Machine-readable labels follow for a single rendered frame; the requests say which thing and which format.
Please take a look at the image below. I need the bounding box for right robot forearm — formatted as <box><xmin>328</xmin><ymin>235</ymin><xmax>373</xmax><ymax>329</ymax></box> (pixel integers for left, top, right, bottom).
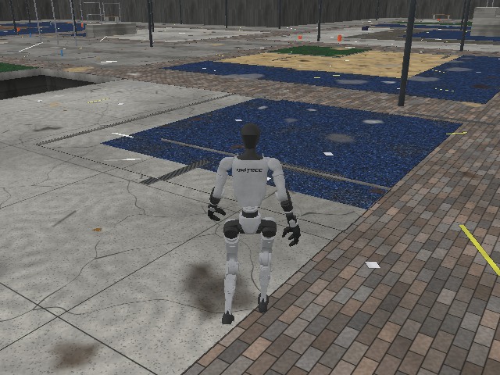
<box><xmin>280</xmin><ymin>189</ymin><xmax>298</xmax><ymax>227</ymax></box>

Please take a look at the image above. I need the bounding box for right robot hand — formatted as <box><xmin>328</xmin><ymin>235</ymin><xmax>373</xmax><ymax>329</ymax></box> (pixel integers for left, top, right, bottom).
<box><xmin>282</xmin><ymin>225</ymin><xmax>301</xmax><ymax>247</ymax></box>

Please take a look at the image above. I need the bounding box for left robot upper arm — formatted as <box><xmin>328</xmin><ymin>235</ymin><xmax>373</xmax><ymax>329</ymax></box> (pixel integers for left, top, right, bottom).
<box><xmin>212</xmin><ymin>157</ymin><xmax>234</xmax><ymax>199</ymax></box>

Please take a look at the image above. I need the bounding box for left robot shin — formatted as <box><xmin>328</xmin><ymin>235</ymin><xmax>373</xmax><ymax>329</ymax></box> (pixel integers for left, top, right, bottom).
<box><xmin>224</xmin><ymin>261</ymin><xmax>237</xmax><ymax>315</ymax></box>

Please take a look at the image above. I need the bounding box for left robot hand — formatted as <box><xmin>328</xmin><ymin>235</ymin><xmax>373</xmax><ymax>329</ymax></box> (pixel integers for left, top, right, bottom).
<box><xmin>208</xmin><ymin>208</ymin><xmax>226</xmax><ymax>221</ymax></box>

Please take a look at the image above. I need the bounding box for left robot forearm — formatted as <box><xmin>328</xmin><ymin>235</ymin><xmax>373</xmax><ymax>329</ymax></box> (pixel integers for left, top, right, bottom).
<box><xmin>208</xmin><ymin>187</ymin><xmax>220</xmax><ymax>212</ymax></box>

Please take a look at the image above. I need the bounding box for robot head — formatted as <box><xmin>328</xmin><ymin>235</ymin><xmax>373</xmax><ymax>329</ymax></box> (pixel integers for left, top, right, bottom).
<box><xmin>237</xmin><ymin>123</ymin><xmax>263</xmax><ymax>160</ymax></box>

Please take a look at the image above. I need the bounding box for right robot upper arm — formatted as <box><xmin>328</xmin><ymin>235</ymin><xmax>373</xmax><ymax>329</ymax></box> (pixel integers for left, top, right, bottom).
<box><xmin>266</xmin><ymin>157</ymin><xmax>288</xmax><ymax>202</ymax></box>

